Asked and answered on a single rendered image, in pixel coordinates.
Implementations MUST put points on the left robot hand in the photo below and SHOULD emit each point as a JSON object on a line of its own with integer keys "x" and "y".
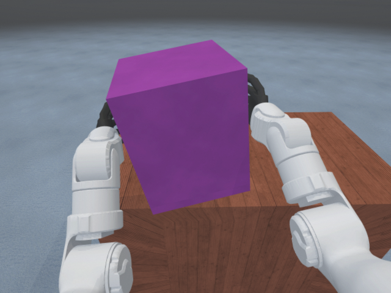
{"x": 106, "y": 118}

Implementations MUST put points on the robot left forearm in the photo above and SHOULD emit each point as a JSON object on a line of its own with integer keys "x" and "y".
{"x": 95, "y": 184}

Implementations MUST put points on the robot right upper arm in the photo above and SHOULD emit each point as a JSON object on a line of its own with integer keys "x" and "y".
{"x": 331, "y": 239}

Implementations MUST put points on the robot right forearm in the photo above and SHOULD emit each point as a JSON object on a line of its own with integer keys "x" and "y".
{"x": 305, "y": 178}

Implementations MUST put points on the right robot hand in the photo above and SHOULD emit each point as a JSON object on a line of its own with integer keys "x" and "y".
{"x": 256, "y": 92}

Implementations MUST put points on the carton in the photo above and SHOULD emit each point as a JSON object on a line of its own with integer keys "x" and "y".
{"x": 183, "y": 116}

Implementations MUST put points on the pedestal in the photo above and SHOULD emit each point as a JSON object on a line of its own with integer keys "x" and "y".
{"x": 242, "y": 243}

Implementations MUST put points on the robot left upper arm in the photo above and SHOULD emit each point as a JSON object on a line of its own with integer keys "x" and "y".
{"x": 97, "y": 268}

